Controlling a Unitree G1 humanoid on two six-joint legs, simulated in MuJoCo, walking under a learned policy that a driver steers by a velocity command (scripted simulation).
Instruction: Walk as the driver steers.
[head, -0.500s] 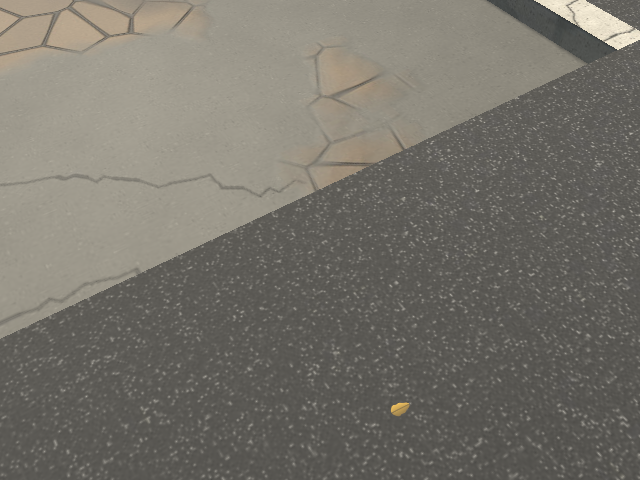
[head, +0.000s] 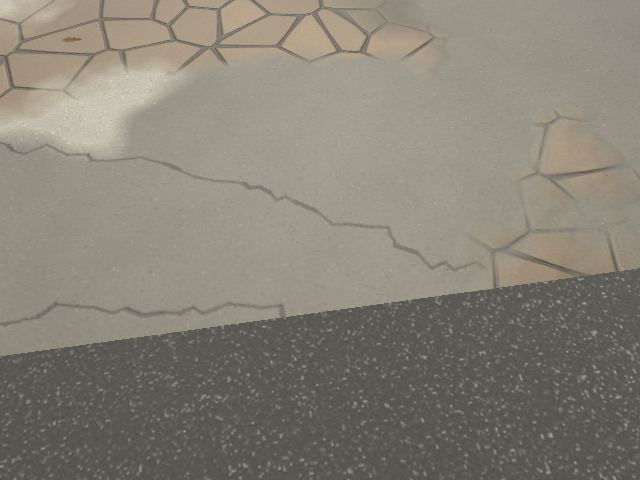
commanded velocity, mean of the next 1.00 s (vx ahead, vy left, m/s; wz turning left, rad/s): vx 0.40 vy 0.00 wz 0.34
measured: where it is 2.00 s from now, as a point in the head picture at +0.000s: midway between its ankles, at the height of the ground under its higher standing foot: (306, 447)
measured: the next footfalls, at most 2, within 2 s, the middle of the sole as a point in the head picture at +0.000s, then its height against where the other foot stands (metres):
left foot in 0.16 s outside the picture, level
right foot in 0.66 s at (346, 429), level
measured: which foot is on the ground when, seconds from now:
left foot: up 0.00-0.14, down 0.16-0.68, up 0.70-1.00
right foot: down 0.00-0.18, up 0.20-0.64, down 0.66-1.00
